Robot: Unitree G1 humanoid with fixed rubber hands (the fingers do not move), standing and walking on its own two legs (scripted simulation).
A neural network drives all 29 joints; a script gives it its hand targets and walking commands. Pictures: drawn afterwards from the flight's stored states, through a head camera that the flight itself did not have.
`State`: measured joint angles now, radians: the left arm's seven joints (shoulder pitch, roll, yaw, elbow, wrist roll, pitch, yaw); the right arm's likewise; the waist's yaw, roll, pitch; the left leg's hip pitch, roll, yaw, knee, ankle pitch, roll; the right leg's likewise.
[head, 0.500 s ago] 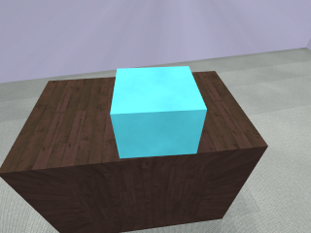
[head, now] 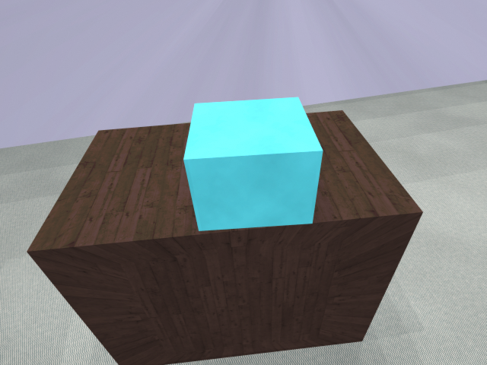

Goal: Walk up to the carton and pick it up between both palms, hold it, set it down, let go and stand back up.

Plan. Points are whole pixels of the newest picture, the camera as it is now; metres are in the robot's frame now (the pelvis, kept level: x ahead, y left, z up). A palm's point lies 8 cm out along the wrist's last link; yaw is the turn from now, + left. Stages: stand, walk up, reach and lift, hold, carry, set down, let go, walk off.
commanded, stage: stand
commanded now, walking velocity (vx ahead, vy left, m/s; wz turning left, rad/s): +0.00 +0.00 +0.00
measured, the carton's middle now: (250, 160) +0.59 +0.04 +0.06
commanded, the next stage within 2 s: none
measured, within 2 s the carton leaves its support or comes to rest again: neither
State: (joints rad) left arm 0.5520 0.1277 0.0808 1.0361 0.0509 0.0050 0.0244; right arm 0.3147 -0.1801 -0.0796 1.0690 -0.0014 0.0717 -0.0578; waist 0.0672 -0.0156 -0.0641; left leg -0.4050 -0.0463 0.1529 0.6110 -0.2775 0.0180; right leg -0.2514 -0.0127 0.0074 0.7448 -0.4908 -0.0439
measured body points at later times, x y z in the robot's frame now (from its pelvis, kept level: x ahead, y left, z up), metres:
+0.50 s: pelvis +0.02 +0.03 +0.00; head +0.02 +0.06 +0.45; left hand -0.04 +0.28 -0.16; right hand +0.01 -0.21 -0.13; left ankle +0.01 +0.16 -0.72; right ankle +0.01 -0.06 -0.66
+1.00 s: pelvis +0.12 -0.01 -0.01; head +0.16 -0.01 +0.44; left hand +0.22 +0.23 -0.14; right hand +0.19 -0.28 -0.15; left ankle +0.09 +0.11 -0.70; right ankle +0.20 -0.15 -0.72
